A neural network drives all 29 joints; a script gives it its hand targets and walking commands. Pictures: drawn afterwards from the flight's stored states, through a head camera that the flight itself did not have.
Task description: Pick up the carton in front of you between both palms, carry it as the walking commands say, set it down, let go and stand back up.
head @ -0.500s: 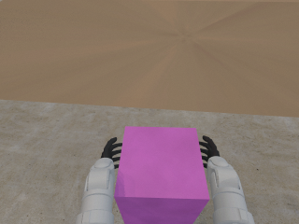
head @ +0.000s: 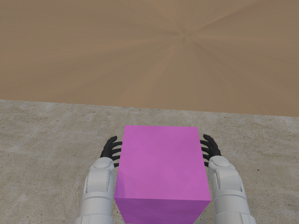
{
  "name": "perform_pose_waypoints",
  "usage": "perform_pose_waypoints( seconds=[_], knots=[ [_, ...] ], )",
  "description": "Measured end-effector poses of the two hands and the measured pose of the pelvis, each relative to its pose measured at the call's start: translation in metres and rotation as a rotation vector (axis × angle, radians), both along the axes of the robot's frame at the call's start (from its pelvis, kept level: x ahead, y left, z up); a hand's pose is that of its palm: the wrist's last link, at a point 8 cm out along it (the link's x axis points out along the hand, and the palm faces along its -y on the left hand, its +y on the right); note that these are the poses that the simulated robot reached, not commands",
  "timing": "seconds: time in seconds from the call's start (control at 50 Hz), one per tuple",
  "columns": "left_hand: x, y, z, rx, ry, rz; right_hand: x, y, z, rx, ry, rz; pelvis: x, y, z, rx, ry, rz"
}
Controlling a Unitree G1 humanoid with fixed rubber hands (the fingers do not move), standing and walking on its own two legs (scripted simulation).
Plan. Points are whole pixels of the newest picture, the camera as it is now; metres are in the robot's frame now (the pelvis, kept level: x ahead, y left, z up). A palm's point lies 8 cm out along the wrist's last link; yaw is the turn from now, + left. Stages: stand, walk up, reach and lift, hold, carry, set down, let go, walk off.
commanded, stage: reach and lift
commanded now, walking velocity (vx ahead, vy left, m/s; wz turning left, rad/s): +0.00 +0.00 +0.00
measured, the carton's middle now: (159, 177) +0.28 +0.00 -0.04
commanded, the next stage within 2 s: hold in 0.30 s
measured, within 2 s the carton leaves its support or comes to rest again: neither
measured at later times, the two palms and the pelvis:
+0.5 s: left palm (105, 161) +0.28 +0.15 +0.05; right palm (218, 159) +0.29 -0.15 +0.05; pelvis +0.00 +0.00 +0.00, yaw +0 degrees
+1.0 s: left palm (105, 161) +0.28 +0.15 +0.05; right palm (217, 160) +0.28 -0.15 +0.05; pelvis -0.01 +0.00 +0.00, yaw +0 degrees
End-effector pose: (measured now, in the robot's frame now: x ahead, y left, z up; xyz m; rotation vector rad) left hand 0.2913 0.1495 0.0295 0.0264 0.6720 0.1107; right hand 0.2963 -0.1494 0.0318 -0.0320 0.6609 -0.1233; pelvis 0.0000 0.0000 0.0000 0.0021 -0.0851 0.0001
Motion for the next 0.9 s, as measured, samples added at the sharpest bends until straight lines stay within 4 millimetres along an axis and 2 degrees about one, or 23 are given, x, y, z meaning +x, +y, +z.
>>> perform_pose_waypoints(
  seconds=[0.32, 0.48, 0.72, 0.9],
  knots=[
    [-0.004, -0.001, 0.006, 0.006, -0.002, 0.001, -0.003, -0.001, 0.007, -0.005, -0.002, 0.009, 0.004, -0.003, 0.002, 0.0, -0.017, 0.005],
    [-0.01, -0.002, 0.021, 0.004, -0.032, 0.0, -0.01, -0.002, 0.022, -0.002, -0.032, 0.001, 0.001, -0.002, 0.003, 0.0, -0.038, 0.007],
    [-0.015, -0.001, 0.019, -0.011, -0.013, 0.009, -0.016, -0.002, 0.019, 0.012, -0.013, -0.011, -0.011, -0.001, 0.0, 0.0, -0.057, 0.002],
    [-0.012, -0.001, 0.021, -0.016, -0.018, 0.012, -0.013, -0.001, 0.021, 0.016, -0.018, -0.016, -0.011, 0.0, 0.0, 0.0, -0.056, 0.002]
  ],
)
